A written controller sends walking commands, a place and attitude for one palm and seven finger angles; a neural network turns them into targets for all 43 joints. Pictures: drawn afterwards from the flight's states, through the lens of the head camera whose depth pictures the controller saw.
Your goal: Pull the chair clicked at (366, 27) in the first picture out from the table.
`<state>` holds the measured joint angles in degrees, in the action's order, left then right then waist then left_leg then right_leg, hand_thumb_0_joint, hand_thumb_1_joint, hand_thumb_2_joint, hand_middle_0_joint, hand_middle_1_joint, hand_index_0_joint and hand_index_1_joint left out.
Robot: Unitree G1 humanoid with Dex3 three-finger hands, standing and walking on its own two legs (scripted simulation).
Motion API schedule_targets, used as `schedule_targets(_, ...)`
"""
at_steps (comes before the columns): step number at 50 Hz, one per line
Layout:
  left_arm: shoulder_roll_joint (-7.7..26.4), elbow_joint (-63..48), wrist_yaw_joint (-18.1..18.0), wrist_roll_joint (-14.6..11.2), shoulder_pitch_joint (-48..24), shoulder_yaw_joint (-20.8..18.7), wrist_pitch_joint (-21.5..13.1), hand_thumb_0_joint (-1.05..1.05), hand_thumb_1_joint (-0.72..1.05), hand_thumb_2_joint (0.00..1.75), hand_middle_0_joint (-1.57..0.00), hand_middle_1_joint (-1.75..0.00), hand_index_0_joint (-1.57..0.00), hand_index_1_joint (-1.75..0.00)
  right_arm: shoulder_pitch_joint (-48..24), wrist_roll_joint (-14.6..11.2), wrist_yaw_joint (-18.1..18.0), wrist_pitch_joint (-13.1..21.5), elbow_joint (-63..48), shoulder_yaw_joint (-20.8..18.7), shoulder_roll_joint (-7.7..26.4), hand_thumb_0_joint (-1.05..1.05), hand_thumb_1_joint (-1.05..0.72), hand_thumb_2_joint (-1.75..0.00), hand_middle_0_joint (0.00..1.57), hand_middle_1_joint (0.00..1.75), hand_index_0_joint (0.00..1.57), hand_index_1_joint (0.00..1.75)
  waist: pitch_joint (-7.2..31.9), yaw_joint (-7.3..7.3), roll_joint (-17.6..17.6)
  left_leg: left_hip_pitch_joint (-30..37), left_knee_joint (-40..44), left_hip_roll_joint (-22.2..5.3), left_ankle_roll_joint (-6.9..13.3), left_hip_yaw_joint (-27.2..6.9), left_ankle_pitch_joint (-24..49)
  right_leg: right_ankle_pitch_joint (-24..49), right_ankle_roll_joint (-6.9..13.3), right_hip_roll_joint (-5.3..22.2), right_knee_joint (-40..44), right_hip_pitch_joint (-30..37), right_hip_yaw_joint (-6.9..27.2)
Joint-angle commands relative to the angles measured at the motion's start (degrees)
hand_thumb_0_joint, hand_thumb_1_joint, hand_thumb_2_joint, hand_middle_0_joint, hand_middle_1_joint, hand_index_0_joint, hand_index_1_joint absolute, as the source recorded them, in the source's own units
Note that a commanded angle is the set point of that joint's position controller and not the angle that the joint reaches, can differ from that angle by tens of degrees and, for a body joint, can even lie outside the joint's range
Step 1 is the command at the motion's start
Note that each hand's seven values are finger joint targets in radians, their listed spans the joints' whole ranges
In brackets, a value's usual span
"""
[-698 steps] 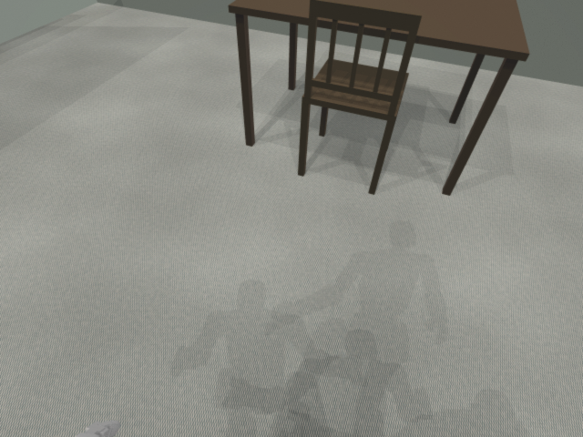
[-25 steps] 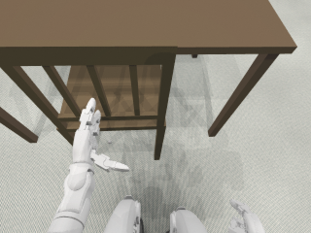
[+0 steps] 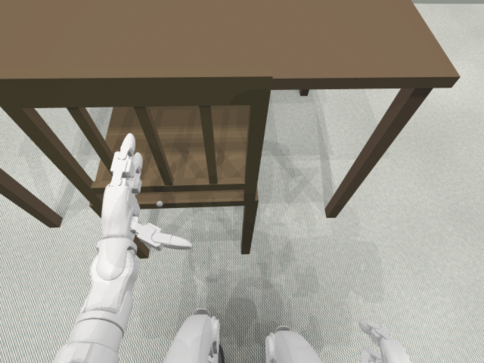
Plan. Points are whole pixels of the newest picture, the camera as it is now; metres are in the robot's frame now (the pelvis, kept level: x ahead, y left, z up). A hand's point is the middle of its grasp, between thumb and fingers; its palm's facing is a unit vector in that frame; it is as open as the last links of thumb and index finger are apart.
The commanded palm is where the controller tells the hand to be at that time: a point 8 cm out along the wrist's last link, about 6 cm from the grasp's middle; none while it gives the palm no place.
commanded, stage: push the fingers through the gap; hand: left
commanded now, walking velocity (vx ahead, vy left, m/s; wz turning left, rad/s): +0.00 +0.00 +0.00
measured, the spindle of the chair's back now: (157, 149) +0.49 +0.18 +0.00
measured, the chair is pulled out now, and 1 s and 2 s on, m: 0.00 0.00 0.00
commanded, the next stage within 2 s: hook a spindle and tug to test in 1.62 s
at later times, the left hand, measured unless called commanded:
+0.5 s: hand (164, 193) +0.39 +0.15 +0.01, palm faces +0.07 -1.00 +0.02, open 16.9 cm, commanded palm +0.38 +0.20 +0.02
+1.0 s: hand (166, 160) +0.45 +0.15 +0.02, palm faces +0.08 -1.00 -0.04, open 16.9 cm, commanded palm +0.42 +0.19 +0.02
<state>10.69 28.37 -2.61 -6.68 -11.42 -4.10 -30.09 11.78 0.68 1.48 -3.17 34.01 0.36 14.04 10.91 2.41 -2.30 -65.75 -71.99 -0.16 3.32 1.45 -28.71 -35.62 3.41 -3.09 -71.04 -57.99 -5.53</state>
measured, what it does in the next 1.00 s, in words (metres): stands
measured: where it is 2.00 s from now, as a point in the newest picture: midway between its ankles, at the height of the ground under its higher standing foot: outside the picture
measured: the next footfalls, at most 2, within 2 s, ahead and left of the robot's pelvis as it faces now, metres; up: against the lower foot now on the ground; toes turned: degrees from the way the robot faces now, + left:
none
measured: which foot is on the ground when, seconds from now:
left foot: down 0.00-1.00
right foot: down 0.00-1.00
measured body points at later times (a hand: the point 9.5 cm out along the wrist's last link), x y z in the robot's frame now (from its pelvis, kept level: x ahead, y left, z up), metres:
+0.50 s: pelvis +0.00 +0.01 +0.00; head +0.12 +0.02 +0.43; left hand +0.38 +0.20 +0.01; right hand +0.11 -0.24 -0.12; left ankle +0.05 +0.08 -0.62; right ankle -0.02 -0.09 -0.62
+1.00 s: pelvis -0.01 +0.02 -0.01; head +0.12 +0.04 +0.42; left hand +0.44 +0.21 +0.03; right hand +0.07 -0.25 -0.13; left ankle +0.05 +0.08 -0.62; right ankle -0.02 -0.09 -0.62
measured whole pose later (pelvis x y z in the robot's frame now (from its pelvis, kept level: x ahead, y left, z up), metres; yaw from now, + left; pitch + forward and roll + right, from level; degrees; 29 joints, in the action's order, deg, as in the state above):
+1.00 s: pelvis -0.01 +0.02 -0.01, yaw -1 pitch +25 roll -4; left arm 14.2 50.6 -3.3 -3.7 -34.8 -10.9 -30.4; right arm 14.7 2.0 2.4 -5.0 36.4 0.1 13.9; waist 10.5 6.4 -2.8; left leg -70.9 -73.6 -0.4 4.6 1.6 -28.4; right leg -34.7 2.2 -3.3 -71.7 -62.7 -5.4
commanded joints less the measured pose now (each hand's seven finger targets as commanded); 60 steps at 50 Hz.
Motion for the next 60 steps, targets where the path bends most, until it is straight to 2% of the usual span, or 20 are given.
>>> schedule_targets(1, 1.56, -1.9, 4.48, -2.39, -8.25, 0.12, 2.15, 0.0, -0.5, 0.3, -0.06, -0.08, -0.06, -0.08, 0.95, -1.49, -1.23, 1.68, -7.81, -2.92, 8.75, 0.0, -0.9, -0.9, 0.2, 0.3, 0.2, 0.3, 15.02, 1.91, 4.72, 14.57, 6.97, 0.07, -1.02, -3.92, 9.99, 16.58, -2.22, 1.7, 12.98, 6.19, 6.43)
schedule_targets(5, 8.64, -18.63, 2.66, -3.56, -19.14, -5.24, -3.56, 0.0, -0.5, 0.3, -0.06, -0.08, -0.06, -0.08, 1.58, -0.53, -1.95, 2.84, -7.61, -3.51, 8.27, 0.0, -0.9, -0.9, 0.2, 0.3, 0.2, 0.3, 27.96, 0.58, -3.15, 25.06, 6.05, -0.74, -1.47, -4.92, 19.45, 23.15, -1.87, 1.22, 9.88, 7.03, 5.94)
schedule_targets(6, 9.4, -20.43, 1.47, -3.24, -20.14, -5.8, -5.27, 0.0, -0.5, 0.3, -0.06, -0.08, -0.06, -0.08, 1.68, -0.17, -1.88, 3.17, -7.14, -3.36, 7.94, 0.0, -0.9, -0.9, 0.2, 0.3, 0.2, 0.3, 28.62, 0.67, -4.54, 26.72, 5.87, -0.84, -1.65, -5.21, 21.25, 23.9, -1.82, 1.03, 9.31, 6.22, 5.61)
schedule_targets(7, 11.59, -20.93, 0.11, -2.75, -21.46, -7.45, -6.61, 0.0, -0.5, 0.3, -0.06, -0.08, -0.06, -0.08, 2.06, 0.29, -1.9, 3.41, -6.26, -3.3, 8.18, 0.0, -0.9, -0.9, 0.2, 0.3, 0.2, 0.3, 28.35, 1.25, -4.24, 26.44, 5.18, -1.0, -1.62, -5.58, 22.29, 24.21, -1.83, 0.76, 8.52, 5.04, 5.37)
schedule_targets(10, 9.19, -13.56, -1.24, -0.43, -18.45, -5.95, -7.65, 0.0, -0.5, 0.3, -0.06, -0.08, -0.06, -0.08, 2.2, 0.87, -1.17, 3.56, -4.46, -3.15, 7.8, 0.0, -0.9, -0.9, 0.2, 0.3, 0.2, 0.3, 24.83, 2.05, -3.78, 23.94, 4.32, -1.1, -1.95, -5.93, 21.17, 22.61, -1.81, 0.71, 7.36, 1.77, 4.79)
schedule_targets(13, 4.88, -3.04, 0.79, 0.67, -15.57, -2.13, -3.29, 0.0, -0.5, 0.3, -0.06, -0.08, -0.06, -0.08, 3.01, 0.42, -0.59, 2.47, -4.46, -3.38, 8.4, 0.0, -0.9, -0.9, 0.2, 0.3, 0.2, 0.3, 20.96, 3.38, -0.34, 20.97, 5.01, -0.96, -1.81, -5.69, 18.22, 21.47, -2.02, 0.8, 8.38, 1.08, 4.25)
schedule_targets(15, 4.34, 1.27, 2.96, -0.5, -14.16, -1.91, 0.66, 0.0, -0.5, 0.3, -0.06, -0.08, -0.06, -0.08, 3.27, -0.4, -0.74, 1.47, -5.31, -3.32, 8.98, 0.0, -0.9, -0.9, 0.2, 0.3, 0.2, 0.3, 18.88, 3.12, 1.71, 18.67, 6.24, -0.62, -1.63, -5.13, 15.07, 19.97, -2.12, 0.8, 10.23, 2.89, 4.57)
schedule_targets(18, 5.07, -0.92, 4.54, -2.65, -18.87, -2.97, 3.03, 0.0, -0.5, 0.3, -0.06, -0.08, -0.06, -0.08, 3.51, -1.18, -1.37, 0.94, -6.14, -3.42, 9.31, 0.0, -0.9, -0.9, 0.2, 0.3, 0.2, 0.3, 20.81, 3.07, 2.03, 20.26, 6.97, -0.71, -1.4, -5.25, 16.07, 20.74, -2.08, 0.93, 11.1, 4.21, 4.53)
schedule_targets(23, 11.4, -12.01, 0.93, -2.83, -29.14, -8.64, -3.89, 0.0, -0.5, 0.3, -0.06, -0.08, -0.06, -0.08, 4.12, -0.07, -1.89, 2.42, -4.95, -3.49, 8.64, 0.0, -0.9, -0.9, 0.2, 0.3, 0.2, 0.3, 28.11, 2.01, -2.89, 26.69, 6.0, -1.16, -1.85, -6.16, 21.89, 23.06, -1.85, 0.59, 9.1, 3.52, 4.7)
schedule_targets(26, 10.0, -8.9, -0.83, -0.55, -27.49, -7.19, -6.56, 0.0, -0.5, 0.3, -0.06, -0.08, -0.06, -0.08, 4.82, 0.8, -1.07, 2.74, -3.39, -3.47, 8.25, 0.0, -0.9, -0.9, 0.2, 0.3, 0.2, 0.3, 27.08, 2.61, -4.28, 28.33, 5.65, -1.48, -2.52, -6.73, 24.16, 23.11, -1.62, 0.35, 7.93, 0.81, 3.84)
schedule_targets(29, 8.28, 1.26, -0.07, 1.37, -24.91, -5.79, -4.46, 0.0, -0.5, 0.3, -0.06, -0.08, -0.06, -0.08, 5.62, 0.77, -0.31, 1.77, -2.77, -3.54, 8.75, 0.0, -0.9, -0.9, 0.2, 0.3, 0.2, 0.3, 22.29, 3.53, -2.22, 23.97, 5.98, -1.43, -2.49, -6.77, 19.87, 20.01, -1.63, 0.33, 8.15, -1.29, 3.34)
schedule_targets(32, 6.88, 9.23, 2.04, 0.72, -25.36, -5.3, -0.33, 0.0, -0.5, 0.3, -0.06, -0.08, -0.06, -0.08, 6.27, 0.0, -0.32, 0.54, -3.54, -3.42, 9.44, 0.0, -0.9, -0.9, 0.2, 0.3, 0.2, 0.3, 17.96, 4.28, 0.94, 20.23, 7.29, -1.03, -1.98, -6.63, 14.73, 16.75, -1.64, 0.27, 9.99, -1.19, 3.34)
schedule_targets(35, 6.9, 5.55, 2.83, -1.34, -30.87, -5.72, 0.41, 0.0, -0.5, 0.3, -0.06, -0.08, -0.06, -0.08, 6.24, -0.35, -0.63, 0.24, -4.38, -3.59, 9.6, 0.0, -0.9, -0.9, 0.2, 0.3, 0.2, 0.3, 21.83, 4.02, -0.99, 23.23, 7.67, -1.0, -1.96, -6.67, 16.03, 17.32, -1.55, 0.43, 10.63, -0.23, 3.51)
schedule_targets(38, 10.0, -2.38, 1.23, -1.73, -37.17, -8.03, -3.13, 0.0, -0.5, 0.3, -0.06, -0.08, -0.06, -0.08, 6.74, 0.06, -0.83, 0.84, -3.96, -3.92, 9.49, 0.0, -0.9, -0.9, 0.2, 0.3, 0.2, 0.3, 27.86, 3.56, -3.92, 29.86, 7.42, -1.81, -2.48, -8.13, 21.21, 19.04, -1.4, 0.16, 9.45, -1.39, 3.24)
schedule_targets(40, 9.65, -3.9, -0.23, -0.65, -39.69, -7.12, -5.57, 0.0, -0.5, 0.3, -0.06, -0.08, -0.06, -0.08, 7.0, 0.55, -0.68, 1.22, -3.01, -3.95, 9.1, 0.0, -0.9, -0.9, 0.2, 0.3, 0.2, 0.3, 29.29, 4.23, -5.47, 32.27, 6.92, -2.11, -2.87, -8.64, 23.01, 19.36, -1.49, 0.05, 8.85, -2.98, 3.15)
schedule_targets(43, 10.91, 1.87, -1.85, 2.15, -40.81, -7.9, -6.6, 0.0, -0.5, 0.3, -0.06, -0.08, -0.06, -0.08, 8.16, 1.3, -0.33, 1.12, -1.26, -3.94, 9.27, 0.0, -0.9, -0.9, 0.2, 0.3, 0.2, 0.3, 27.04, 5.19, -5.14, 30.45, 6.33, -2.15, -3.01, -9.07, 21.54, 17.72, -1.61, -0.06, 8.08, -5.46, 2.92)
schedule_targets(47, 10.62, 15.65, -1.18, 3.89, -38.52, -8.4, -3.18, 0.0, -0.5, 0.3, -0.06, -0.08, -0.06, -0.08, 9.21, 1.22, 0.08, -0.48, -1.14, -3.53, 9.75, 0.0, -0.9, -0.9, 0.2, 0.3, 0.2, 0.3, 19.8, 5.67, -2.53, 23.59, 7.35, -1.48, -2.5, -8.59, 15.29, 14.31, -1.44, 0.11, 9.01, -5.97, 2.57)
schedule_targets(51, 9.56, 15.61, 0.2, 1.35, -40.93, -8.86, -1.46, 0.0, -0.5, 0.3, -0.06, -0.08, -0.06, -0.08, 9.41, 1.01, 0.18, -1.57, -2.79, -3.48, 9.9, 0.0, -0.9, -0.9, 0.2, 0.3, 0.2, 0.3, 23.8, 5.38, -2.43, 24.91, 7.36, -1.4, -2.21, -7.98, 17.03, 16.2, -1.49, 0.08, 9.82, -3.64, 2.97)
schedule_targets(56, 13.24, 7.85, -0.21, 1.25, -47.99, -10.83, -5.94, 0.0, -0.5, 0.3, -0.06, -0.08, -0.06, -0.08, 9.95, 1.36, 0.21, -1.37, -2.17, -3.74, 9.48, 0.0, -0.9, -0.9, 0.2, 0.3, 0.2, 0.3, 29.84, 5.52, -4.55, 29.02, 5.98, -1.9, -2.39, -8.18, 22.17, 19.73, -1.6, -0.24, 8.74, -2.58, 3.66)
schedule_targets(60, 14.03, 14.29, -1.23, 3.73, -51.37, -10.77, -6.71, 0.0, -0.5, 0.3, -0.06, -0.08, -0.06, -0.08, 11.37, 1.88, 0.35, -1.63, 0.02, -3.75, 9.72, 0.0, -0.9, -0.9, 0.2, 0.3, 0.2, 0.3, 25.41, 7.61, -4.1, 26.22, 5.2, -1.93, -2.13, -8.27, 19.1, 17.3, -1.83, -0.27, 8.7, -5.77, 3.45)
